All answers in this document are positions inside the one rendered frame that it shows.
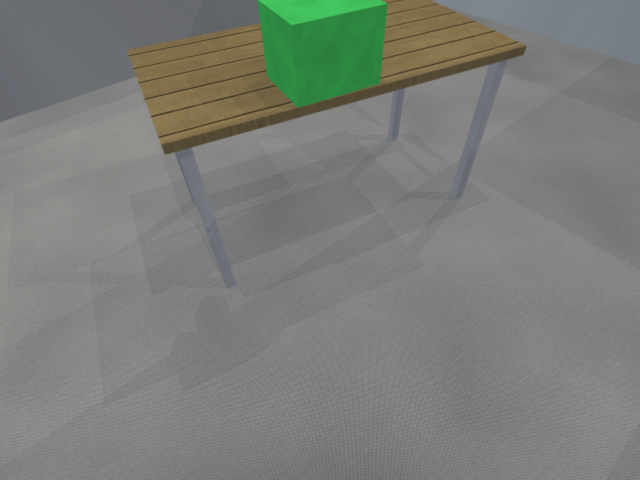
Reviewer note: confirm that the table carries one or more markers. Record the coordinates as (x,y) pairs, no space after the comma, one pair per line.
(209,87)

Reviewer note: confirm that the carton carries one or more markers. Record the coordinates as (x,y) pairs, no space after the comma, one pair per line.
(319,49)

